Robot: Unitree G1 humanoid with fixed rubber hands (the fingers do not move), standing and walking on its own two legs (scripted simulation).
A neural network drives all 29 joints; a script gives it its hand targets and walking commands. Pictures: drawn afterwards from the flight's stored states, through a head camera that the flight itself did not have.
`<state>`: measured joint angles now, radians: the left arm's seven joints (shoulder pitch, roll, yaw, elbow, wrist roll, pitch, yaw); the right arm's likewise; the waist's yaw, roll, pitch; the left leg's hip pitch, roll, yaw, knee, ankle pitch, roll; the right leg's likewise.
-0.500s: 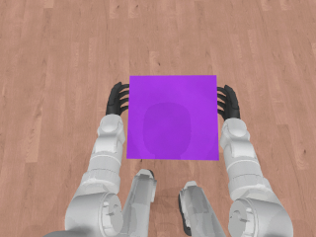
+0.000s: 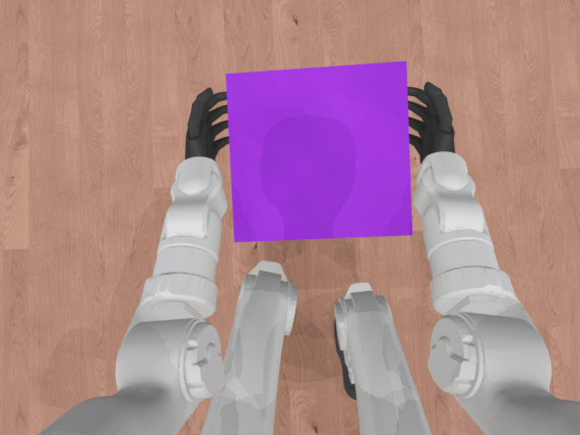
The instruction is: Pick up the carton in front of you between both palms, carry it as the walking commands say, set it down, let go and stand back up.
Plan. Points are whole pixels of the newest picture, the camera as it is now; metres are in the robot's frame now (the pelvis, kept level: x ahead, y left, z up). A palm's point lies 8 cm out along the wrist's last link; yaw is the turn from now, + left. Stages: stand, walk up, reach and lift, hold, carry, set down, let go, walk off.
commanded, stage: set down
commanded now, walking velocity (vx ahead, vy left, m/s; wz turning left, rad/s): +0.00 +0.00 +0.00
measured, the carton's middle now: (317, 165) +0.45 +0.04 -0.20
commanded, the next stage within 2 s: none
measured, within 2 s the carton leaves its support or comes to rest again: rests again in 1.20 s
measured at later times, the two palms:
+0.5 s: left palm (215, 174) +0.43 +0.21 -0.28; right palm (386, 158) +0.49 -0.08 -0.28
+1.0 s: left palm (220, 182) +0.42 +0.21 -0.31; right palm (381, 162) +0.49 -0.08 -0.30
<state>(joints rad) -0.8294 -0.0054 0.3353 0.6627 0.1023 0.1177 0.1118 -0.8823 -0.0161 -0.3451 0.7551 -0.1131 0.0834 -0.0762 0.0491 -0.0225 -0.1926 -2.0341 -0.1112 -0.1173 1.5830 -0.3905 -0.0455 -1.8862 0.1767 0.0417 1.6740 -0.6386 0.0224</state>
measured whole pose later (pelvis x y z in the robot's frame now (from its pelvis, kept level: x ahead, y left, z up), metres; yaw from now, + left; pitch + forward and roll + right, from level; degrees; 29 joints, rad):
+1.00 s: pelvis -0.04 -0.02 -0.12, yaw -1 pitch +46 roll +3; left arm -1.15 0.16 0.43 0.93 0.03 0.13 0.05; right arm -1.34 -0.12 -0.23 1.07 -0.13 0.10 -0.15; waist 0.12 -0.06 0.14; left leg -2.34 -0.03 -0.05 1.96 -0.41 -0.08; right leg -2.26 0.22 0.01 2.11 -0.64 0.00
